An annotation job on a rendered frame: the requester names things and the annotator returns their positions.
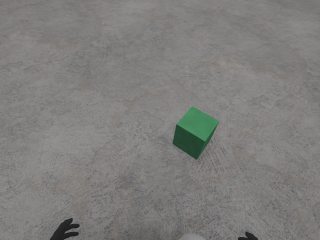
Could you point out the left robot hand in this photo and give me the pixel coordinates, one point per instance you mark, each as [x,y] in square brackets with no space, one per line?
[60,234]

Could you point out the carton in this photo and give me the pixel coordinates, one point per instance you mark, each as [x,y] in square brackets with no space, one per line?
[194,131]

